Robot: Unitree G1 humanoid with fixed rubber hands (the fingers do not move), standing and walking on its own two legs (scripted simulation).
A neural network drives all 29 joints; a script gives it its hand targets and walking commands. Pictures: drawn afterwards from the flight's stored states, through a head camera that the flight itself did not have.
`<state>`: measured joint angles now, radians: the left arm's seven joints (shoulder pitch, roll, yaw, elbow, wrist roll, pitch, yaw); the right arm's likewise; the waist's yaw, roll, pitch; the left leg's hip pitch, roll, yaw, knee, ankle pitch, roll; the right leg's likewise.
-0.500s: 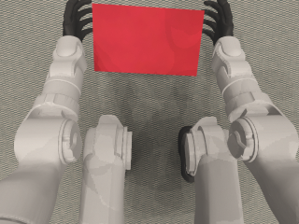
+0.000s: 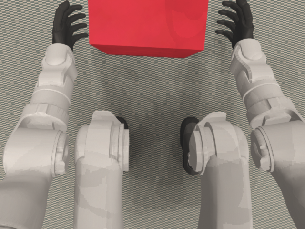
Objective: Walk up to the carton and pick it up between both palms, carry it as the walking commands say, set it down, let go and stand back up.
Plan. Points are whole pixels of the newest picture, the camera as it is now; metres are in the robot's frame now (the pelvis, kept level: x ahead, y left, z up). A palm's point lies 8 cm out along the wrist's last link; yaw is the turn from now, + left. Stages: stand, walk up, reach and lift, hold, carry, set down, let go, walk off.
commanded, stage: set down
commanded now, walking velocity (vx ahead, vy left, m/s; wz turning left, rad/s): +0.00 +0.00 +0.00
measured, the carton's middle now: (147, 23) +0.53 +0.04 -0.26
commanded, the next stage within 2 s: let go in 1.60 s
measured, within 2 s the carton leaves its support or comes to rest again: neither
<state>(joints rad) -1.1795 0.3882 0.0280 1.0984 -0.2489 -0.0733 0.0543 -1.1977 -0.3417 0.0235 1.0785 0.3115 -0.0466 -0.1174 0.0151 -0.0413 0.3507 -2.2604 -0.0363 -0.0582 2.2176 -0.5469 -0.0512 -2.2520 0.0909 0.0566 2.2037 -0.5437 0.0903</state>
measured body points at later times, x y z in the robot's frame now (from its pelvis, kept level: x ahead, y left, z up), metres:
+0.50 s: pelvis -0.01 +0.00 +0.02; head +0.35 +0.02 +0.28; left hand +0.49 +0.23 -0.15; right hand +0.50 -0.18 -0.14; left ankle +0.12 +0.13 -0.33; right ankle +0.12 -0.13 -0.33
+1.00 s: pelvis +0.00 +0.00 +0.14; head +0.30 +0.02 +0.48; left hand +0.49 +0.25 +0.03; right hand +0.50 -0.18 +0.03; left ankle +0.12 +0.13 -0.33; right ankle +0.12 -0.13 -0.33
